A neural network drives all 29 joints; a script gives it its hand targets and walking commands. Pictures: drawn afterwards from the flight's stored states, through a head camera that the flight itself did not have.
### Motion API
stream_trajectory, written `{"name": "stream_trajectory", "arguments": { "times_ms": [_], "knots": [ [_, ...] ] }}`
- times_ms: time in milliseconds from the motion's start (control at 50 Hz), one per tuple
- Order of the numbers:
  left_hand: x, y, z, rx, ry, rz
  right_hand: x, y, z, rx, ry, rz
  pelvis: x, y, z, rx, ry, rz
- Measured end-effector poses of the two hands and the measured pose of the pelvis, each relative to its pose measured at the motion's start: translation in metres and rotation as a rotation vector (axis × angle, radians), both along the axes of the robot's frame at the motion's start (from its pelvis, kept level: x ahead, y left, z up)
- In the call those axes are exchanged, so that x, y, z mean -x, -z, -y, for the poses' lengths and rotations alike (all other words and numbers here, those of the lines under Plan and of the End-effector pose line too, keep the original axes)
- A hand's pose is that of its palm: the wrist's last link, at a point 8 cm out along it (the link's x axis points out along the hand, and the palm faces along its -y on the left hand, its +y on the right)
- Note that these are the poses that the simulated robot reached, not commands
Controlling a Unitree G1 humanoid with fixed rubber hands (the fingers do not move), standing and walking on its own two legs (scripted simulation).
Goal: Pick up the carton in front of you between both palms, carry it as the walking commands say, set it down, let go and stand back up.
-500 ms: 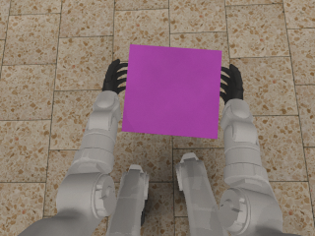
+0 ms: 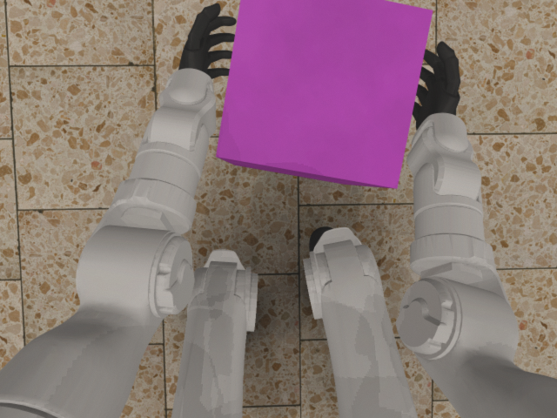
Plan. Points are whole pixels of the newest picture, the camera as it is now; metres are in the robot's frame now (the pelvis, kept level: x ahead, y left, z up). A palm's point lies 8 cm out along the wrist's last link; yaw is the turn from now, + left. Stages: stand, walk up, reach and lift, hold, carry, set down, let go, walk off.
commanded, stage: set down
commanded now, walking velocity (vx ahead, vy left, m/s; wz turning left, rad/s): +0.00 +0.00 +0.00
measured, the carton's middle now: (308, 107) +0.49 -0.10 -0.22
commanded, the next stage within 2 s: none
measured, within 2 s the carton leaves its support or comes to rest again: rests again in 0.92 s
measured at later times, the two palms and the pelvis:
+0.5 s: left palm (206, 79) +0.55 +0.04 -0.20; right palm (412, 119) +0.45 -0.25 -0.20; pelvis +0.00 +0.00 -0.04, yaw +0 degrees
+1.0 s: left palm (210, 91) +0.54 +0.04 -0.23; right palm (410, 121) +0.45 -0.25 -0.22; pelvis +0.00 +0.01 -0.06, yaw -1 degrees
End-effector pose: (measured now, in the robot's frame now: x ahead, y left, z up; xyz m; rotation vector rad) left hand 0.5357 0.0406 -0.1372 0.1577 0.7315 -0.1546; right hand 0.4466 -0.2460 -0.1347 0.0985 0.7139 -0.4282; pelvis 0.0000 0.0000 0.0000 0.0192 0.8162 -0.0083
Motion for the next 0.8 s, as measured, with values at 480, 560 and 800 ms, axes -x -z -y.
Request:
{"name": "stream_trajectory", "arguments": {
  "times_ms": [480, 560, 800],
  "knots": [
    [-0.014, 0.063, 0.002, -0.037, 0.057, -0.036, -0.005, 0.062, 0.001, -0.002, -0.002, -0.063, -0.001, 0.042, -0.003, 0.036, -0.035, 0.035],
    [-0.011, 0.068, 0.000, -0.040, 0.061, -0.043, -0.004, 0.065, 0.000, 0.000, -0.017, -0.072, 0.000, 0.044, -0.004, 0.038, -0.037, 0.044],
    [-0.006, 0.088, -0.001, -0.034, 0.085, -0.067, -0.006, 0.077, 0.003, 0.003, -0.046, -0.097, -0.001, 0.051, -0.007, 0.049, -0.040, 0.074]
  ]
}}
